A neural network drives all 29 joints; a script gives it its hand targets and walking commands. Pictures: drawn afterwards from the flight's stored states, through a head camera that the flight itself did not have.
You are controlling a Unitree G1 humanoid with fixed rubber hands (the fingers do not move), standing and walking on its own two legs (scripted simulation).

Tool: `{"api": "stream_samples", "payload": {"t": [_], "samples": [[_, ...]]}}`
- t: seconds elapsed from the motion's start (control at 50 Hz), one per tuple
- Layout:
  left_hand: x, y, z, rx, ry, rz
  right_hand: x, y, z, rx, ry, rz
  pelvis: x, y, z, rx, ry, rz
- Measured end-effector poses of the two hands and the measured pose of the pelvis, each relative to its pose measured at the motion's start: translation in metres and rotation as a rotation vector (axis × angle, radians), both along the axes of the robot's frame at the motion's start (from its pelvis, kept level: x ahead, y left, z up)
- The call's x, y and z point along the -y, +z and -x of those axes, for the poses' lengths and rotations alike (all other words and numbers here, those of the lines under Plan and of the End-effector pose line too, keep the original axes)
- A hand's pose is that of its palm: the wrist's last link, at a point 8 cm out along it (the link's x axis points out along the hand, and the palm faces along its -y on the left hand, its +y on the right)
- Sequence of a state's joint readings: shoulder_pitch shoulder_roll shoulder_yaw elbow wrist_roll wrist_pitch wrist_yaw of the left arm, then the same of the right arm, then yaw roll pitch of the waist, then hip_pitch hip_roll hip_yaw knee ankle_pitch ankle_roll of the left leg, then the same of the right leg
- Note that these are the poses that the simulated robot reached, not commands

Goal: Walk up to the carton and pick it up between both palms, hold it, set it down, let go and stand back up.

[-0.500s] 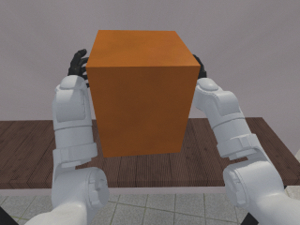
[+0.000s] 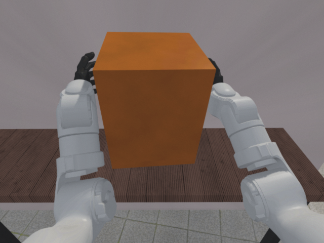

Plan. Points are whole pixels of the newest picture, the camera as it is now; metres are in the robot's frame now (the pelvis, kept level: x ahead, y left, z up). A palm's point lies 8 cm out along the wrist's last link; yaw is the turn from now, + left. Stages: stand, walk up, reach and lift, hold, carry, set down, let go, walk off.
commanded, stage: hold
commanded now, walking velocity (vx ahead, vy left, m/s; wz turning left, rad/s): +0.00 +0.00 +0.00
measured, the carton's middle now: (151, 99) +0.38 +0.00 +0.24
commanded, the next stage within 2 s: set down in 0.04 s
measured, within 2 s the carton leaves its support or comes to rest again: neither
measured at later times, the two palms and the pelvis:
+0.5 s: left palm (81, 82) +0.39 +0.16 +0.29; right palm (204, 100) +0.37 -0.13 +0.23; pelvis +0.01 +0.01 +0.00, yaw +2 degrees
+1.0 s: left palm (94, 99) +0.42 +0.15 +0.23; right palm (206, 112) +0.37 -0.14 +0.19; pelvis +0.02 +0.03 +0.00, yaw +1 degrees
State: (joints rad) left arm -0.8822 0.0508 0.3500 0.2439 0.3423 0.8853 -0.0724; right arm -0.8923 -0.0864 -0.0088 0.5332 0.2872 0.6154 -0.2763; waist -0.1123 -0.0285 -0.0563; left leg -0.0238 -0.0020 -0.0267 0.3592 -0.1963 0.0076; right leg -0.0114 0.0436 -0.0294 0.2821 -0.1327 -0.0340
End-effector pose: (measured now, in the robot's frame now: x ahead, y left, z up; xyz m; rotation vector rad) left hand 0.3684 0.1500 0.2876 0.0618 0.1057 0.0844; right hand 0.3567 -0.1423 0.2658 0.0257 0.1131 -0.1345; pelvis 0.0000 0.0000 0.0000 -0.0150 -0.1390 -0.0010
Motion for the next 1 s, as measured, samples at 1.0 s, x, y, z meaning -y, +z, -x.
{"api": "stream_samples", "payload": {"t": [1.0], "samples": [[0.002, -0.058, -0.047, 0.066, -0.119, -0.057, -0.003, -0.078, -0.017, 0.139, -0.125, 0.010, -0.029, -0.001, -0.017, 0.058, 0.008, 0.015]]}}
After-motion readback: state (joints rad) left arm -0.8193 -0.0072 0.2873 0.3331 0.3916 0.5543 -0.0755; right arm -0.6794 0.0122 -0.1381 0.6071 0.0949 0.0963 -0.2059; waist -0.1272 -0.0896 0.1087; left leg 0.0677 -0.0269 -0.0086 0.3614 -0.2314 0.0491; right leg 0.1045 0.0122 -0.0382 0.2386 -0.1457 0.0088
